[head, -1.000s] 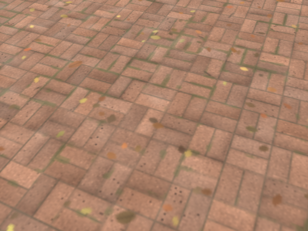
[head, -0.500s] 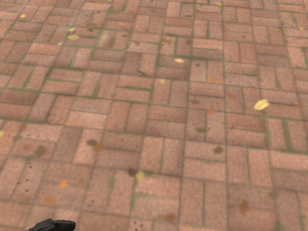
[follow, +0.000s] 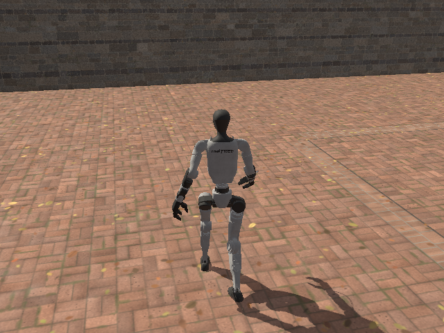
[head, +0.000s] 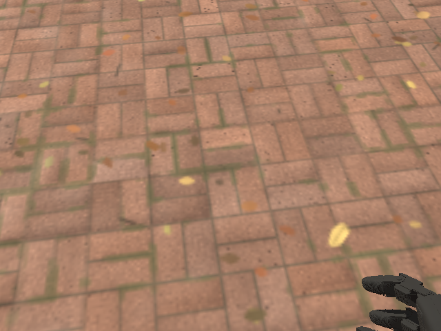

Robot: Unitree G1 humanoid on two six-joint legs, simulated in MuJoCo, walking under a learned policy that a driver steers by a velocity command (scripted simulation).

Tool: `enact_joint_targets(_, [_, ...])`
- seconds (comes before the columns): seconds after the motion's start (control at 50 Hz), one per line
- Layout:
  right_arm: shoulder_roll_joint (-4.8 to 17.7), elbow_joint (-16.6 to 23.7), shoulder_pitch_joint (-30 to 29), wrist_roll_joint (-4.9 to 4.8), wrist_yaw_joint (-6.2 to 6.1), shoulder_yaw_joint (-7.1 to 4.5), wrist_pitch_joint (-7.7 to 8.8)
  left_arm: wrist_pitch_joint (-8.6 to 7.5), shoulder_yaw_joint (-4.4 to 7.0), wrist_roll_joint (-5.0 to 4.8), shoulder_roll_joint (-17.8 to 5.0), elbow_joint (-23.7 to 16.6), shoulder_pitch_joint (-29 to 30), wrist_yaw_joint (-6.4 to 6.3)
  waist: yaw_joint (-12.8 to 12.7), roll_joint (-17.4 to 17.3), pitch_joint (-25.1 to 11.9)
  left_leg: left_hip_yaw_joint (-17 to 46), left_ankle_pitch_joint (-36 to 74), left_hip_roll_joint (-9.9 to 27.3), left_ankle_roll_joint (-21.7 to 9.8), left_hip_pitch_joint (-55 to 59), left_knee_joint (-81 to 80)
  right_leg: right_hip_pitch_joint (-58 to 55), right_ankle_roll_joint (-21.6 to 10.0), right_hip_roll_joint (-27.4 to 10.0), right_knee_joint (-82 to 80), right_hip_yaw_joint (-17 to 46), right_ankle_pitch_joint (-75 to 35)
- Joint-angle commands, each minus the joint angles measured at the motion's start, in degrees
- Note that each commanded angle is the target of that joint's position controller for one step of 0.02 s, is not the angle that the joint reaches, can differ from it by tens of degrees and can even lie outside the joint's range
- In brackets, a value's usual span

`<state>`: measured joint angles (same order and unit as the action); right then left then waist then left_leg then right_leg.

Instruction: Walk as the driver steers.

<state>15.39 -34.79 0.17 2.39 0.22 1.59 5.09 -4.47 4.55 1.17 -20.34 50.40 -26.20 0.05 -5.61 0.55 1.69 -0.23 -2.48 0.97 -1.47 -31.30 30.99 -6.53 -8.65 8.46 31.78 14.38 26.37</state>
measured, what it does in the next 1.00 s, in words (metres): walks ahead: right foot, then left foot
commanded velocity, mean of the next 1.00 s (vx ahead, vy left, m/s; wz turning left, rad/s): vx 0.45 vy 0.00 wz -0.11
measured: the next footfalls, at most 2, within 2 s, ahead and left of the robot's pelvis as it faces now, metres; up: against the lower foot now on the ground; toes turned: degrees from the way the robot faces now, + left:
right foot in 0.40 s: +0.60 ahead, -0.08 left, +0.00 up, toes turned -6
left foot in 0.80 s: +0.66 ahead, +0.12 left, +0.00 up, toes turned -4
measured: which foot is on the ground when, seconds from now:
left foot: down 0.00-0.42, up 0.44-0.78, down 0.80-1.00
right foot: down 0.00-0.00, up 0.02-0.38, down 0.40-1.00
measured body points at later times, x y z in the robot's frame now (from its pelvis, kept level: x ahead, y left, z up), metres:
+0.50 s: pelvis +0.44 +0.00 +0.01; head +0.49 -0.02 +0.45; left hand +0.64 +0.21 -0.10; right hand +0.39 -0.26 -0.13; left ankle +0.25 +0.15 -0.59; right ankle +0.56 -0.07 -0.71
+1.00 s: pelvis +0.57 +0.02 +0.03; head +0.57 +0.03 +0.48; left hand +0.62 +0.26 -0.12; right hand +0.63 -0.22 -0.11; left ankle +0.62 +0.12 -0.71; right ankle +0.56 -0.07 -0.71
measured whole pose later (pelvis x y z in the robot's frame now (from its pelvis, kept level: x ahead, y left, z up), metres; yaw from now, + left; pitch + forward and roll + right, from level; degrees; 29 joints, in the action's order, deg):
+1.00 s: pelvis +0.57 +0.02 +0.03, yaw -5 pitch -1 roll -1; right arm 10.9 -55.6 12.5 0.4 -1.6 0.9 0.8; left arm -0.6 0.0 0.7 -11.4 58.7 -15.6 -1.4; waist -1.0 0.5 0.2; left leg -0.9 -10.1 -0.7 -1.7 -14.0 25.1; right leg 9.4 -2.0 2.1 23.6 -1.9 13.3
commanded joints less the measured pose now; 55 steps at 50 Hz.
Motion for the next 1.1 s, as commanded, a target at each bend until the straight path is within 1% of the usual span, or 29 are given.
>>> enact_joint_targets(0.02, [20.3,-5.8,29.7,1.4,-1.5,-7.41,-0.09,-1.79,-1.43,-2.5,2.4,-7.5,-4.1,0.54,9.1,-27.9,-25.9,51.3,-33.7,24.3,-11.3,55.8,-13.5,40.3,3.1,2.0,52.1,-5.4,-1.6])
enact_joint_targets(0.04, [14.1,-4.0,22.4,0.76,-0.34,-7.16,-0.36,-1.2,-1.66,-0.64,-2.2,-5.7,0.6,-0.23,9.7,-13.2,-17.0,50.4,-41.0,21.5,-12.1,49.9,-15.8,47.9,1.7,-4.0,53.1,-5.6,-6.2])
enact_joint_targets(0.06, [9.5,-4.1,19.5,0.21,0.09,-6.23,-0.15,-0.86,-1.39,0.01,-3.5,-6.4,7.4,0.31,10.2,-4.2,-10.4,39.3,-35.6,19.2,-11.8,42.1,-15.1,48.1,2.0,-6.5,50.4,-6.0,-10.9])
enact_joint_targets(0.08, [7.3,-5.8,19.5,0.6,0.31,-5.78,-0.01,-0.71,-1.66,0.47,-3.1,-7.5,11.4,0.86,9.6,1.0,-5.8,32.3,-27.7,16.8,-11.0,35.0,-15.8,47.2,2.0,-7.9,47.3,-6.6,-11.6])
enact_joint_targets(0.14, [4.4,-11.1,23.5,-0.09,0.29,-4.58,1.24,0.76,-2.95,1.52,0.6,-10.3,14.4,2.46,6.4,-3.3,-0.5,21.2,-18.3,12.3,-9.0,26.6,-19.0,47.3,2.5,-9.7,41.3,-5.3,-9.4])
enact_joint_targets(0.18, [5.5,-12.5,24.2,-1.2,0.46,-4.7,2.11,1.29,-3.66,1.73,1.1,-12.4,17.8,2.86,5.1,-3.9,2.6,16.3,-15.1,11.7,-8.9,24.2,-23.0,50.8,3.4,-10.5,36.1,-6.0,-10.9])
enact_joint_targets(0.22, [6.7,-13.0,23.9,-1.42,0.59,-4.81,2.57,1.02,-4.3,1.77,0.5,-15.4,24.2,3.27,4.8,-3.9,5.4,9.5,-6.9,10.0,-8.9,21.4,-26.8,51.2,4.4,-11.1,26.3,-9.0,-17.2])
enact_joint_targets(0.26, [6.0,-13.5,22.7,-2.1,0.83,-4.45,2.78,0.05,-5.64,1.59,2.5,-16.3,27.7,4.13,4.5,-1.8,7.1,0.7,14.0,5.8,-6.9,15.8,-27.9,40.1,4.7,-10.5,10.0,-16.5,-26.9])
enact_joint_targets(0.3, [7.5,-15.9,26.9,-3.0,1.12,-4.57,3.43,-0.79,-6.32,1.16,4.2,-15.8,29.2,4.54,5.9,-2.1,5.9,-0.7,27.8,6.2,-6.3,17.1,-28.8,30.0,4.0,-7.8,3.3,-19.9,-35.6])
enact_joint_targets(0.34, [10.4,-17.1,27.8,-3.19,0.82,-5.14,3.1,-0.98,-5.56,1.92,1.8,-13.6,24.9,3.74,4.3,-4.7,1.9,-1.4,40.1,6.6,-4.7,25.1,-21.4,25.2,2.7,-4.6,-0.2,-20.9,-35.0])
enact_joint_targets(0.38, [11.8,-17.6,26.9,-3.15,-0.15,-5.36,1.79,-1.34,-4.21,2.64,-0.9,-7.8,9.9,2.29,-2.4,-6.7,-6.4,-2.6,45.8,5.6,-2.2,27.0,-1.4,10.2,0.9,-3.0,-3.0,-19.3,-35.9])
enact_joint_targets(0.4, [10.8,-17.4,26.7,-3.62,-0.65,-5.1,1.34,-1.55,-3.39,3.49,-3.2,-5.1,3.1,1.51,-5.1,-6.8,-9.2,-3.2,36.2,3.6,-0.9,23.5,11.9,3.0,0.2,-7.8,-4.9,-15.8,-42.2])
enact_joint_targets(0.42, [5.9,-16.1,29.3,-3.37,-0.86,-4.41,0.75,-1.71,-2.57,4.11,-7.5,-3.9,-0.9,0.77,-3.4,3.7,-15.5,-5.3,-9.7,-3.1,-0.1,14.6,34.4,-7.9,-1.9,-22.7,2.6,-4.7,-76.5])
enact_joint_targets(0.44, [1.5,-16.8,42.1,-6.74,-1.56,-3.33,-0.21,-1.64,-1.56,2.48,-9.0,-4.3,-1.9,1.11,1.4,13.2,-32.9,5.8,-36.0,-8.8,0.6,1.5,58.2,-26.4,-13.4,-38.4,7.1,16.8,-104.5])
enact_joint_targets(0.46, [6.3,-17.3,38.5,-4.78,-2.08,-4.07,-0.79,-0.66,-0.91,-0.83,-6.5,-6.0,2.3,0.87,0.8,2.9,-35.2,9.6,-29.4,-4.8,0.1,0.8,56.4,-20.7,-12.6,-34.1,3.2,13.3,-94.0])
enact_joint_targets(0.48, [6.4,-15.8,31.3,-3.94,-1.68,-4.05,-0.83,-0.61,-1.98,-1.49,-2.5,-6.0,8.1,0.44,2.2,2.8,-23.8,7.0,-25.4,-2.1,0.7,-1.6,50.5,-10.3,-10.8,-29.9,-1.8,7.0,-80.8])
enact_joint_targets(0.5, [5.3,-15.0,26.9,-2.52,-1.45,-3.79,-1.02,-0.63,-2.92,-0.99,1.1,-5.2,11.0,0.12,3.9,0.0,-14.4,5.6,-23.9,-0.3,1.1,-2.4,44.5,-0.7,-8.3,-26.5,-5.3,3.3,-72.8])
enact_joint_targets(0.54, [3.3,-15.2,25.9,-0.77,-0.56,-3.49,-3.12,-0.69,-3.89,-0.95,3.4,-3.6,11.3,-0.76,6.5,0.2,-8.4,5.3,-22.2,1.0,2.1,4.8,36.5,12.8,-6.1,-23.4,-10.4,-2.1,-71.2])
enact_joint_targets(0.58, [0.4,-15.6,26.9,-0.78,-0.33,-2.96,-4.65,-1.43,-3.75,-0.32,2.2,-2.2,11.7,-0.37,8.9,1.5,-8.4,3.5,-20.4,0.6,2.7,12.1,30.3,20.6,-6.2,-21.8,-13.0,-6.5,-72.1])
enact_joint_targets(0.62, [-0.5,-15.7,26.0,-0.94,-0.51,-2.63,-5.08,-1.8,-3.69,0.23,1.6,-1.6,13.7,0.2,10.4,3.2,-8.9,2.2,-16.3,0.5,2.3,15.0,22.3,23.5,-5.0,-19.5,-13.5,-10.9,-71.2])
enact_joint_targets(0.68, [0.4,-16.0,21.4,-1.39,-1.14,-2.52,-5.2,-1.34,-3.49,-0.09,1.6,0.2,12.0,0.77,8.5,5.7,-8.5,0.2,-7.4,0.4,1.8,17.6,13.2,23.8,-2.9,-17.4,-14.1,-13.0,-60.9])
enact_joint_targets(0.74, [1.1,-16.0,17.6,-1.24,-1.57,-2.43,-5.26,-0.18,-3.26,-0.27,1.1,1.6,11.2,0.61,7.4,4.9,-6.3,0.2,-5.6,0.5,1.2,20.0,7.4,25.3,-2.1,-18.4,-14.2,-10.6,-44.9])
enact_joint_targets(0.78, [0.9,-16.6,17.0,-0.71,-1.74,-2.18,-4.67,0.85,-3.38,-0.61,1.5,2.1,11.7,-0.05,7.9,3.2,-3.8,0.3,-2.9,0.5,0.1,23.7,-1.8,27.3,0.0,-17.3,-12.1,-9.2,-31.3])
enact_joint_targets(0.8, [2.2,-16.7,16.7,-0.38,-1.88,-2.26,-4.12,1.27,-3.55,-0.3,2.3,2.6,9.9,-0.47,7.2,0.5,-2.7,3.4,1.7,3.2,-0.5,25.4,-6.4,27.9,2.1,-15.8,-10.5,-8.7,-23.5])
enact_joint_targets(0.82, [5.7,-16.7,17.2,-0.02,-2.13,-2.76,-3.6,1.69,-3.55,0.23,3.2,2.9,6.0,-0.82,4.6,-4.9,-2.7,10.0,11.5,9.8,-1.7,26.5,-7.9,28.1,3.9,-12.2,-6.5,-10.6,-14.5])
enact_joint_targets(0.84, [6.5,-16.5,14.3,-1.12,-2.14,-2.82,-3.85,2.38,-4.06,-0.67,6.2,5.0,-0.7,-1.13,1.3,-10.3,-3.5,13.9,13.3,14.5,-6.1,22.3,-9.6,24.3,4.9,-8.0,-6.4,-13.2,-6.5])
enact_joint_targets(0.9, [2.2,-16.8,10.8,-1.59,-1.64,-1.83,-4.01,4.13,-3.4,-0.46,3.1,6.5,4.5,-1.65,3.1,-7.2,0.4,11.0,-5.3,8.1,-3.1,11.8,-14.1,15.1,5.8,-9.6,-9.6,-11.9,-13.7])
enact_joint_targets(1.0, [1.9,-20.1,14.5,-2.17,-2.13,-2.11,-3.79,3.67,-3.56,-0.6,4.2,9.0,6.1,-1.83,4.8,-2.3,-0.6,7.8,-1.1,5.6,-2.2,18.9,-12.0,16.2,5.9,-11.9,-12.2,-10.3,-17.5])
enact_joint_targets(1.1, [1.3,-22.1,14.9,-2.0,-2.33,-2.21,-3.99,3.97,-3.57,-0.66,4.9,11.1,7.1,-2.36,5.3,-1.4,-0.5,7.1,0.8,5.2,-2.5,20.2,-11.7,15.6,6.1,-12.2,-12.7,-10.4,-18.1])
